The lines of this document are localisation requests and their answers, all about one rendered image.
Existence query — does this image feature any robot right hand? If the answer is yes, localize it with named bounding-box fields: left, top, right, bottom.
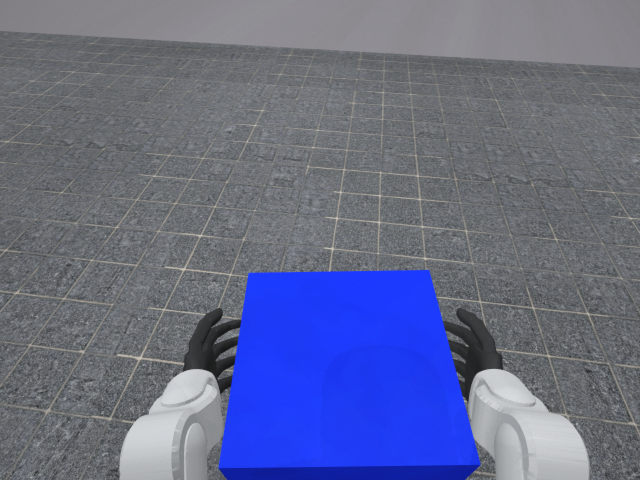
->
left=443, top=308, right=503, bottom=402

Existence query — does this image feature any left robot forearm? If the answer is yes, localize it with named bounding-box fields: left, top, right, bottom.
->
left=119, top=369, right=224, bottom=480

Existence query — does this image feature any carton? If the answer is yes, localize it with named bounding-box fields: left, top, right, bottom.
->
left=218, top=270, right=481, bottom=480

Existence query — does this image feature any robot left hand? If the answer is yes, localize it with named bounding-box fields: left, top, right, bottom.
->
left=182, top=308, right=241, bottom=394

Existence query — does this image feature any right robot forearm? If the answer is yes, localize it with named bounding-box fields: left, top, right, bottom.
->
left=468, top=369, right=590, bottom=480

